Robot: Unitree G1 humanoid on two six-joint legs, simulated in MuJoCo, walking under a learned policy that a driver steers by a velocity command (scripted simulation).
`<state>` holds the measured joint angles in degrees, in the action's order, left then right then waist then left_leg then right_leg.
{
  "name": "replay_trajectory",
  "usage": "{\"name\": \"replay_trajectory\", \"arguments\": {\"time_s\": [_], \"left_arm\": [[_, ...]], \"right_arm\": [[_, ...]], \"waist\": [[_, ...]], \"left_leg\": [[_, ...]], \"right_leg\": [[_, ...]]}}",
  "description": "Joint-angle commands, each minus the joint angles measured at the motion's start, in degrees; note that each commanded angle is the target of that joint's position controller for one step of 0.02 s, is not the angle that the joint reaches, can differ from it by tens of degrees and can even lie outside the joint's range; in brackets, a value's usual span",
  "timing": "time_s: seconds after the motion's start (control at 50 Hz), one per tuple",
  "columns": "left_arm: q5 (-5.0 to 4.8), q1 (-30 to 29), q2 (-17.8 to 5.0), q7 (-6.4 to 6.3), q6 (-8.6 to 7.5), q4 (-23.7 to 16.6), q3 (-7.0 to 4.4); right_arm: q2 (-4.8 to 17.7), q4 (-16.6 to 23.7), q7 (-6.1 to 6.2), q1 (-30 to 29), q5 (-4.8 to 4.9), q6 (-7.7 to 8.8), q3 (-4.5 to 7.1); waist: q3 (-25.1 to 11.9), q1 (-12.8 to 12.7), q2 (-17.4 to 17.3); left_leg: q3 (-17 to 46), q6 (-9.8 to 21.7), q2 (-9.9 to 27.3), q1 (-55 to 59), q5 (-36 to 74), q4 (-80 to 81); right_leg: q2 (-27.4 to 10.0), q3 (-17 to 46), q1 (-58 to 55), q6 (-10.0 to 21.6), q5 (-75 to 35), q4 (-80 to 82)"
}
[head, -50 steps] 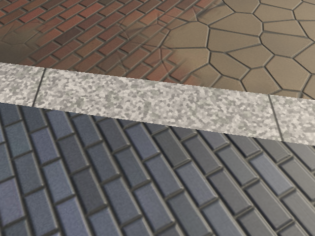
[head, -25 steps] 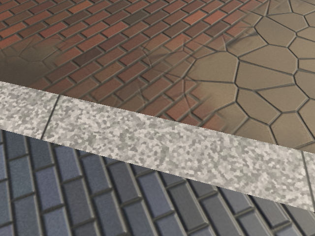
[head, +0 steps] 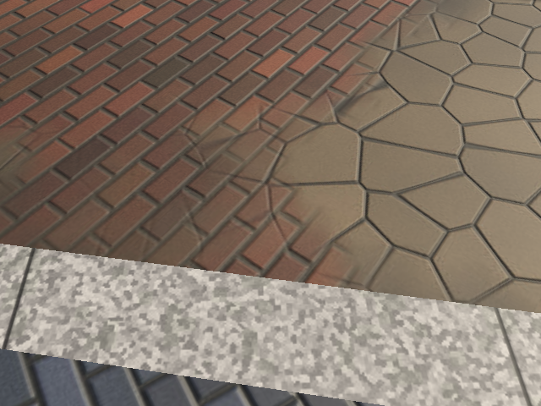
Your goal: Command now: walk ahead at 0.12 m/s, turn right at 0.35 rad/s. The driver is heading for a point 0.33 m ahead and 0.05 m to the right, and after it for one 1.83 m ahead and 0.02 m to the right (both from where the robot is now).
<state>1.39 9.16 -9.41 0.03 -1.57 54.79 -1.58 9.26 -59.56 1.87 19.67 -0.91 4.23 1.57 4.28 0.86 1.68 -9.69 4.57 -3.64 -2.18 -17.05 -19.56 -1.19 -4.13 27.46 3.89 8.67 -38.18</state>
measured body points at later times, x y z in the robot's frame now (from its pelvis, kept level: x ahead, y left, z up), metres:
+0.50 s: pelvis +0.03 +0.00 +0.00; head +0.05 -0.01 +0.45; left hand +0.16 +0.25 -0.13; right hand +0.07 -0.27 -0.13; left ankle +0.05 +0.14 -0.71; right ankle +0.10 -0.08 -0.74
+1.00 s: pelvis +0.15 -0.04 +0.00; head +0.18 -0.04 +0.45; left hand +0.39 +0.13 -0.11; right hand +0.00 -0.25 -0.14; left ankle +0.03 +0.11 -0.74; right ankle +0.21 -0.17 -0.73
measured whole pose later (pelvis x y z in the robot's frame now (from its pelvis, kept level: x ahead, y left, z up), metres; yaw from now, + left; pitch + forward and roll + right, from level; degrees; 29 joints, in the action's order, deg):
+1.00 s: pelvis +0.15 -0.04 +0.00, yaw -12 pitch +3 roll +0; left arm 1.4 2.3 -12.4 1.9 -2.0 46.2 -2.4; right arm 10.2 -57.6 0.5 30.4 -1.2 4.1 2.3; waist 0.7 5.7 0.8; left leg 2.8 0.6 0.0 3.2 -20.6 -15.1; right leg -0.5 -2.8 26.8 0.9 11.5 -32.4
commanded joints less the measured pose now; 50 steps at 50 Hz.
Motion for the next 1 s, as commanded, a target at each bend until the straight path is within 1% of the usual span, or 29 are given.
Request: {"name": "replay_trajectory", "arguments": {"time_s": [0.02, 0.04, 0.06, 0.08, 0.1, 0.12, 0.14, 0.16, 0.18, 0.22, 0.3, 0.36, 0.42, 0.44, 0.5, 0.54, 0.56, 0.58, 0.6, 0.62, 0.64, 0.66, 0.7, 0.74, 0.84, 0.92, 0.96, 0.98, 1.0], "left_arm": [[0.21, 4.2, -4.9, -0.37, -0.84, -2.2, -1.49], [0.32, 8.0, -5.1, -0.53, -1.31, -1.3, -1.87], [0.52, 11.9, -8.4, -0.84, -1.92, -0.8, -2.96], [0.3, 14.1, -14.4, -1.2, -2.06, -1.7, -4.61], [-1.64, 14.8, -14.7, -0.82, -0.94, -1.7, -4.71], [-1.87, 11.7, -13.4, -0.63, -0.1, -2.6, -4.7], [-1.22, 8.0, -11.2, -0.86, 0.62, -3.5, -4.22], [-0.82, 5.6, -9.6, -1.13, 1.25, -4.2, -3.72], [-0.87, 4.5, -8.8, -1.38, 1.56, -4.8, -3.55], [-0.46, 4.6, -9.3, -1.12, 1.52, -5.6, -3.73], [-0.35, 5.9, -11.9, -0.75, 1.68, -6.7, -4.61], [-0.19, 6.2, -12.2, -0.77, 2.38, -7.6, -4.74], [0.18, 6.0, -12.1, -0.71, 2.72, -7.9, -4.68], [0.18, 6.4, -12.2, -0.67, 2.82, -7.8, -4.69], [0.17, 5.2, -12.2, -0.49, 3.54, -7.8, -4.65], [-0.62, 3.0, -11.3, -0.78, 4.19, -8.0, -4.49], [-0.81, 1.8, -8.8, -1.12, 4.02, -8.6, -3.88], [-1.46, 5.0, -3.6, -1.23, 3.53, -8.6, -2.62], [-0.94, 0.4, -7.3, -0.93, 2.34, -10.3, -3.24], [0.01, -0.8, -10.1, -0.07, 1.51, -10.4, -3.85], [0.21, 2.4, -10.2, 1.0, 0.9, -9.0, -4.03], [0.6, 4.6, -10.5, 1.58, 0.62, -7.6, -4.13], [1.37, 4.3, -9.5, 2.28, 0.51, -6.8, -3.97], [1.16, 0.0, -7.7, 2.38, 0.51, -8.2, -3.31], [0.91, -9.9, -6.0, 2.34, 0.13, -11.1, -2.05], [0.16, -13.3, -5.6, 2.38, -0.7, -13.0, -1.41], [-0.1, -11.3, -6.4, 1.91, -1.15, -13.2, -1.45], [-0.35, -8.0, -7.0, 1.56, -1.49, -12.5, -1.71], [-0.42, -1.9, -7.8, 0.95, -1.94, -10.7, -2.21]], "right_arm": [[9.2, 1.6, 1.21, 2.3, 0.17, -0.74, 2.29], [9.7, 1.9, 1.33, 1.5, 0.38, -1.11, 2.66], [10.4, 2.9, 1.34, 2.0, 0.39, -1.15, 3.07], [7.3, 5.5, 1.17, 3.4, 0.62, -1.45, 2.69], [6.0, 6.4, 0.79, 4.2, 0.49, -2.58, 2.43], [6.4, 6.4, 0.72, 1.9, -0.24, -3.5, 2.53], [6.4, 7.5, 0.62, -2.1, -0.37, -3.75, 2.62], [7.0, 8.1, 0.66, -4.0, -0.39, -3.88, 2.9], [7.6, 8.6, 0.63, -4.3, -0.8, -4.29, 3.12], [6.6, 8.6, 0.4, -3.0, -1.06, -5.32, 3.03], [6.9, 10.7, 0.47, -5.8, -0.49, -6.29, 3.01], [7.6, 11.9, 0.51, -7.7, -0.26, -6.7, 3.01], [7.5, 12.4, 0.52, -8.0, 0.05, -6.5, 2.71], [7.5, 12.5, 0.29, -7.1, -0.08, -6.24, 2.58], [7.6, 12.0, -0.47, -2.9, -0.06, -5.37, 2.29], [6.0, 9.5, -0.44, 4.4, -0.02, -4.68, 1.81], [6.8, 8.3, 0.04, 7.4, -0.57, -4.1, 1.7], [9.4, 8.3, 0.59, 8.2, -0.99, -3.43, 1.81], [15.0, 8.9, 0.3, 5.1, -1.36, -3.05, 3.26], [13.4, 9.0, 0.21, 1.2, -0.9, -2.58, 3.03], [12.6, 9.7, -0.15, -2.2, -0.39, -1.81, 2.9], [12.2, 9.9, -0.64, -2.9, -0.18, -1.2, 2.98], [10.1, 8.8, -1.17, -0.2, 0.37, -0.26, 2.61], [8.8, 6.8, -1.5, 4.4, 0.33, 0.27, 2.41], [9.1, 4.3, -1.33, 12.0, 0.08, 0.71, 2.49], [10.3, 3.5, -1.01, 13.7, -0.46, 0.58, 2.54], [11.4, 3.9, -0.98, 12.1, -0.45, 0.41, 2.81], [11.9, 4.3, -1.05, 10.5, -0.33, 0.34, 2.93], [12.3, 4.8, -1.18, 8.4, 0.15, 0.36, 3.02]], "waist": [[-3.7, -1.6, -6.8], [-5.1, -3.6, -4.7], [-8.5, -5.0, 0.4], [-12.3, -4.0, 10.3], [-18.2, -3.7, 10.5], [-13.3, -2.8, 3.8], [-7.1, -2.4, 1.0], [-4.3, -1.2, -0.7], [-4.1, -0.5, 0.4], [-6.7, -0.1, 1.3], [-8.3, -1.1, 2.9], [-8.0, -2.2, 4.8], [-7.8, -2.8, 5.2], [-9.0, -2.6, 5.4], [-8.4, -0.9, 6.6], [-5.2, 3.0, 4.6], [-2.3, 4.1, 0.4], [-4.2, 2.0, -13.6], [3.9, 2.1, -14.1], [7.0, -1.0, -6.6], [5.2, -3.4, -6.6], [2.8, -3.8, -7.0], [0.9, -2.7, -8.2], [1.9, -0.7, -8.3], [3.0, 4.2, -8.5], [2.7, 4.7, -9.9], [1.4, 2.9, -10.5], [0.3, 0.9, -10.5], [-2.1, -2.6, -9.0]], "left_leg": [[4.3, 4.8, 17.6, 2.5, 52.8, -9.2], [3.0, 3.4, 16.4, 1.2, 50.2, -16.4], [0.8, 0.5, 13.1, -4.3, 38.3, -28.1], [-1.6, -2.5, 3.9, -18.6, -1.8, -46.3], [7.1, -3.2, -0.4, -23.9, -21.4, -53.7], [10.3, -3.9, 2.6, -26.1, -19.2, -56.3], [10.8, -4.3, 3.7, -28.6, -15.1, -54.8], [11.2, -4.7, 4.9, -28.8, -11.2, -50.9], [11.3, -5.0, 5.5, -27.5, -8.5, -47.8], [10.8, -5.7, 4.4, -25.9, -6.0, -46.0], [11.7, -6.8, 4.2, -27.1, -5.5, -39.4], [11.9, -7.0, 4.0, -27.2, -5.5, -34.9], [11.5, -6.2, 3.6, -24.0, -6.6, -30.5], [10.8, -5.8, 3.2, -21.7, -7.8, -28.7], [7.8, -3.5, 0.8, -11.9, -12.2, -20.1], [5.5, -0.3, 0.1, -1.2, -5.5, -4.3], [9.0, 1.4, 2.6, 2.9, -7.3, 5.2], [27.8, 3.0, 17.5, 7.2, -22.3, 12.3], [44.2, 6.9, 26.2, -3.2, -31.4, 18.9], [40.4, 6.5, 23.6, -7.1, -28.3, 18.8], [35.2, 4.8, 20.4, -6.8, -22.1, 17.5], [30.5, 3.7, 17.9, -4.7, -16.8, 16.5], [25.4, 4.0, 15.4, -2.7, -12.2, 16.0], [23.9, 5.2, 15.2, 0.2, -8.2, 16.1], [21.0, 6.6, 14.9, 4.6, 5.1, 14.6], [20.5, 7.2, 15.1, 3.5, 20.6, 9.2], [21.5, 6.7, 15.9, 1.5, 26.3, 5.8], [21.9, 5.9, 16.0, -0.5, 28.9, 3.6], [20.8, 4.6, 14.7, -3.2, 33.3, -1.9]], "right_leg": [[1.9, -1.3, -4.8, 2.2, 4.6, 4.2], [2.5, -1.1, -9.5, 3.2, -0.2, 9.5], [-1.9, 5.6, -17.3, 5.6, -21.8, 11.9], [-16.6, 22.7, -27.8, 13.5, -56.0, 10.5], [-22.0, 32.3, -29.2, 21.4, -55.3, 14.2], [-20.0, 29.2, -23.8, 20.8, -41.0, 16.3], [-16.6, 26.2, -17.6, 18.5, -29.7, 18.8], [-13.2, 23.4, -14.1, 15.4, -22.2, 20.7], [-10.6, 21.3, -12.1, 13.4, -17.8, 21.6], [-8.4, 20.2, -12.3, 12.1, -16.8, 21.5], [-7.2, 22.8, -14.0, 10.5, -5.6, 22.8], [-6.9, 25.3, -14.5, 9.7, 7.0, 25.0], [-7.1, 26.3, -13.8, 9.3, 10.0, 25.9], [-7.0, 26.8, -13.5, 9.4, 14.6, 26.6], [-6.4, 27.6, -7.9, 8.6, 25.8, 29.1], [-3.8, 25.6, -1.1, 5.9, 29.5, 27.7], [0.1, 22.3, 4.0, 2.4, 29.2, 21.7], [6.1, 13.9, 9.8, 0.3, 27.6, 1.5], [9.7, 9.7, 17.6, -0.5, 16.8, -5.0], [6.3, 14.7, 15.5, -0.3, 9.5, -9.0], [6.3, 13.8, 13.8, -0.6, 5.7, -11.6], [6.2, 12.4, 13.0, -1.1, 4.2, -14.3], [4.4, 8.7, 13.5, -2.2, 2.3, -18.5], [1.6, 6.0, 17.2, -3.2, 0.4, -18.5], [-1.2, 1.5, 17.1, -5.4, -1.0, -7.3], [0.8, -0.4, 9.3, -4.5, 2.6, 1.5], [2.1, -0.6, 2.2, -3.1, 4.8, 4.7], [2.9, -0.4, -3.9, -2.3, 4.4, 7.0], [4.1, -0.6, -13.6, -1.4, 1.8, 11.5]]}}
